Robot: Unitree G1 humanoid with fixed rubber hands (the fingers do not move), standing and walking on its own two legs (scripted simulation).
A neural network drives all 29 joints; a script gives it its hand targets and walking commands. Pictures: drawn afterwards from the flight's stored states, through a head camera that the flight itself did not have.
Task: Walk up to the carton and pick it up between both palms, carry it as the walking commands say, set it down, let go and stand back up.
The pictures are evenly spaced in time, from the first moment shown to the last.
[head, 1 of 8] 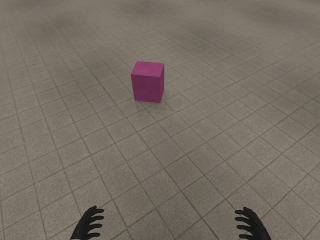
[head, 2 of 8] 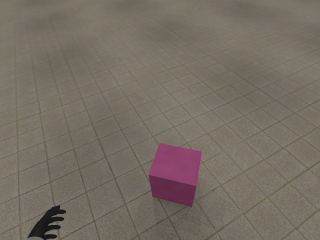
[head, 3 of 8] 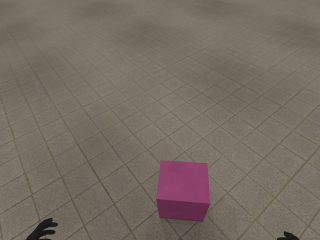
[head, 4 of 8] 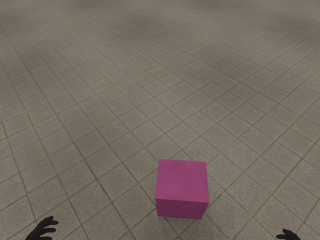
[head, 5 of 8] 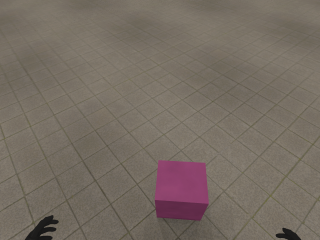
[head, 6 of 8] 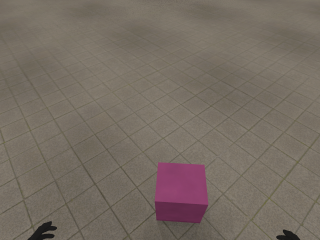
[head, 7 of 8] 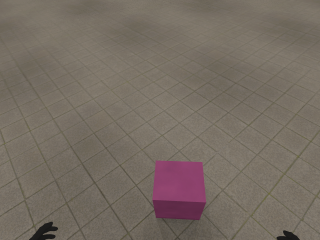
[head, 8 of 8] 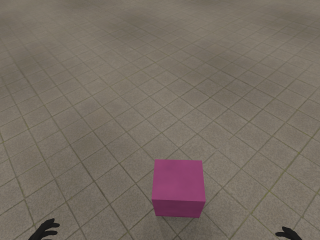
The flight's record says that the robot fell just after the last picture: no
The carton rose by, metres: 0.00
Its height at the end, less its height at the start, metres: +0.00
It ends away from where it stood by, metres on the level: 0.00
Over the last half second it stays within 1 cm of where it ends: yes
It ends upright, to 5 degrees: yes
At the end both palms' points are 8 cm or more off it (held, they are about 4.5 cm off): yes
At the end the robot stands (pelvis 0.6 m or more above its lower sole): yes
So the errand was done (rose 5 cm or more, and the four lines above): no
